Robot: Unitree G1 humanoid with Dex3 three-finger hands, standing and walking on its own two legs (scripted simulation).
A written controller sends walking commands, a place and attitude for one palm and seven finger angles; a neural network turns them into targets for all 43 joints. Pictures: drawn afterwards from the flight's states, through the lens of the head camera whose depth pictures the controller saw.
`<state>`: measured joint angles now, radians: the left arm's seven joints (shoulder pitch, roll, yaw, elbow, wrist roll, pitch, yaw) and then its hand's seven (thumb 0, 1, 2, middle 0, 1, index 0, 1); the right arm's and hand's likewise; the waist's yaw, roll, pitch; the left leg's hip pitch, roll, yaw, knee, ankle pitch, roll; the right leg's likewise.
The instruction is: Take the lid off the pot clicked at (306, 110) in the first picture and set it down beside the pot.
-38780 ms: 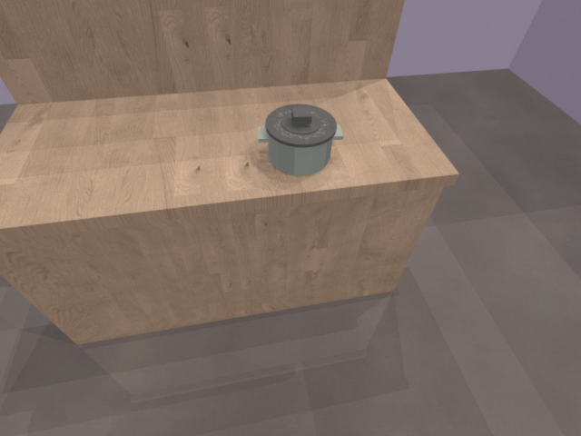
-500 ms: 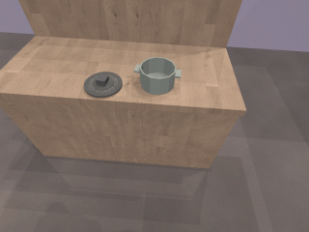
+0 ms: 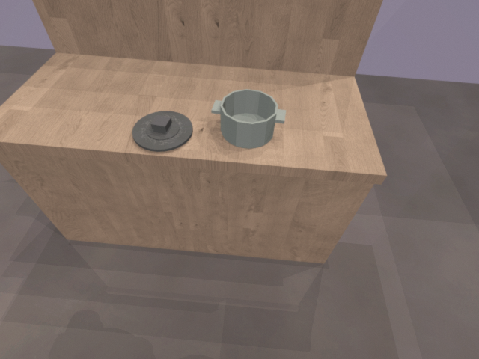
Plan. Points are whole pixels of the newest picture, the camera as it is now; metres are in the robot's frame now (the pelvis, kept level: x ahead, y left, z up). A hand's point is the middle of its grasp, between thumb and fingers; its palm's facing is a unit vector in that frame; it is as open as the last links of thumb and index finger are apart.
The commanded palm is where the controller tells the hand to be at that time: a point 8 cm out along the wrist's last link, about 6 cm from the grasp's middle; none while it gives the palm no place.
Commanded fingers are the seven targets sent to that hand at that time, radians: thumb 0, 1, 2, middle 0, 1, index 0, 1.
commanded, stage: let the arm hang, fingers relaxed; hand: left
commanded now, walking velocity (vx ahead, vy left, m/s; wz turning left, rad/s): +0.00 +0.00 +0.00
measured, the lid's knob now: (161, 123) +0.73 +0.27 -0.08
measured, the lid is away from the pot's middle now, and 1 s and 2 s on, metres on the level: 0.26 0.26 0.26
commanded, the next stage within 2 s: look to check the result in 0.26 s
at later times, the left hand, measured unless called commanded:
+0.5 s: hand out of the picture +0.01 +0.17 -0.18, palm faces +0.06 -0.98 -0.19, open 7.3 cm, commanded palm none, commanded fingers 0.00 0.90 0.90 -0.20 -0.30 -0.20 -0.30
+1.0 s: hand out of the picture +0.01 +0.16 -0.18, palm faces +0.07 -0.98 -0.18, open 7.3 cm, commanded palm none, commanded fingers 0.00 0.90 0.90 -0.20 -0.30 -0.20 -0.30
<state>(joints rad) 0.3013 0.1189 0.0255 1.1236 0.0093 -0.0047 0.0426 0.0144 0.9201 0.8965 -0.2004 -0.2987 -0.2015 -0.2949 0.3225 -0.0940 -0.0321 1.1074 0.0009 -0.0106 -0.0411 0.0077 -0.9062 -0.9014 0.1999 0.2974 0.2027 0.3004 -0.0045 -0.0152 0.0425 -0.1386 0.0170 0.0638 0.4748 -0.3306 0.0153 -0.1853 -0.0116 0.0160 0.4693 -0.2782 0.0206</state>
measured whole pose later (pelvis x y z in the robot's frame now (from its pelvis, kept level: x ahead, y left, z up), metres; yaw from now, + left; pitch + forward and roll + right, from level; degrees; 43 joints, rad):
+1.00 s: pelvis +0.01 +0.00 +0.00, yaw +0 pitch +0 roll +0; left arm 0.29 0.13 0.04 1.11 0.01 0.00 0.05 0.02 0.93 0.90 -0.20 -0.30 -0.20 -0.29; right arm 0.31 -0.10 -0.03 1.11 0.00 -0.01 -0.05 0.01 -0.91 -0.90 0.20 0.30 0.20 0.30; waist -0.01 -0.01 0.05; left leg -0.12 0.02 0.06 0.47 -0.35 0.01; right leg -0.17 -0.01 0.01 0.47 -0.30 0.02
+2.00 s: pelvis +0.01 +0.01 +0.00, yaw +0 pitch +0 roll +0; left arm 0.29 0.12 0.04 1.12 0.01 0.00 0.05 0.02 0.93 0.90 -0.20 -0.30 -0.20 -0.29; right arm 0.32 -0.09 -0.03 1.12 0.00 -0.01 -0.05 0.01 -0.91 -0.90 0.20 0.30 0.20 0.30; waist -0.01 -0.01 0.05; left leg -0.12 0.01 0.07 0.46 -0.34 0.02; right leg -0.17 -0.02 0.02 0.47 -0.29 0.03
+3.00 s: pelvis +0.01 +0.00 +0.00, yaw +0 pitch +0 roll +0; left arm 0.29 0.12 0.04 1.12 0.01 0.00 0.05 0.02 0.93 0.90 -0.20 -0.30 -0.20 -0.29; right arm 0.32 -0.09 -0.03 1.12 0.00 -0.01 -0.05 0.01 -0.91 -0.90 0.20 0.30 0.20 0.30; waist -0.01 0.00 0.05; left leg -0.12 0.01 0.07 0.45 -0.33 0.02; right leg -0.17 -0.02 0.02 0.46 -0.29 0.03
